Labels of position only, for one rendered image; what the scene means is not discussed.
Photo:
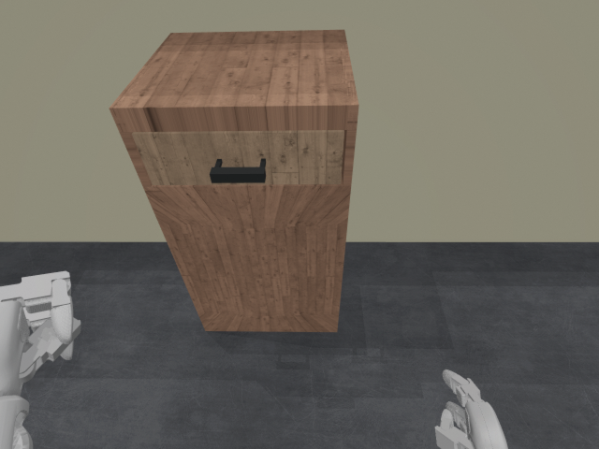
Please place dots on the drawer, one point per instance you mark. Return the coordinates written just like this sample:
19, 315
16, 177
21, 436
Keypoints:
292, 157

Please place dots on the handle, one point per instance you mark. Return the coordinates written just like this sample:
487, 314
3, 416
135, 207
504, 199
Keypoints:
220, 174

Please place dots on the cabinet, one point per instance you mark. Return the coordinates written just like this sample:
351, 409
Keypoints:
265, 257

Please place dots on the right robot hand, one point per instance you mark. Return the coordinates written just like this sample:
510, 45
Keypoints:
479, 425

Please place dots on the left robot forearm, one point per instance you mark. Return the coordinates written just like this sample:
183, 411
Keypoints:
13, 410

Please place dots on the left robot hand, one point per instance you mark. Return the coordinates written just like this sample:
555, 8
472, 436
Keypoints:
44, 303

